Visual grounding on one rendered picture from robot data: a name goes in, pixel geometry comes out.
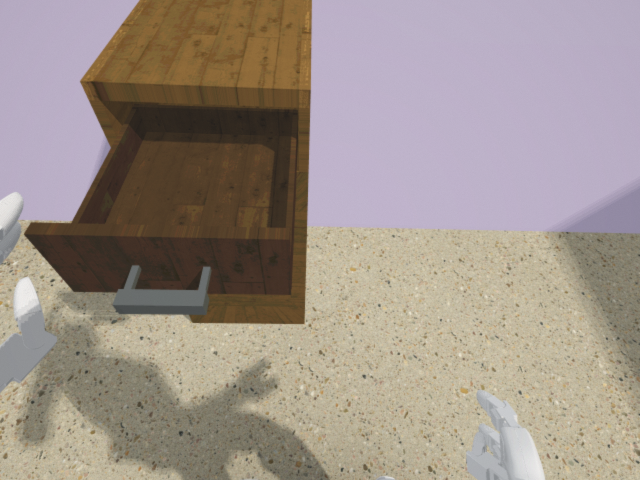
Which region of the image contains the handle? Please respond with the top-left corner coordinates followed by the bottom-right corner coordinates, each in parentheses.
top-left (112, 265), bottom-right (212, 315)

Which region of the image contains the drawer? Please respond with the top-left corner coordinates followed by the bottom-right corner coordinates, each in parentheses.
top-left (24, 104), bottom-right (298, 295)

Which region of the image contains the cabinet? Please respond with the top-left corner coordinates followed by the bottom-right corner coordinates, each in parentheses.
top-left (80, 0), bottom-right (312, 324)

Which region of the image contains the robot left hand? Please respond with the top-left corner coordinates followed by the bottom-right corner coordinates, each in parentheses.
top-left (0, 192), bottom-right (57, 393)

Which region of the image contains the robot right hand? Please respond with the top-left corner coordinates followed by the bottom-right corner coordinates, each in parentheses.
top-left (466, 390), bottom-right (545, 480)

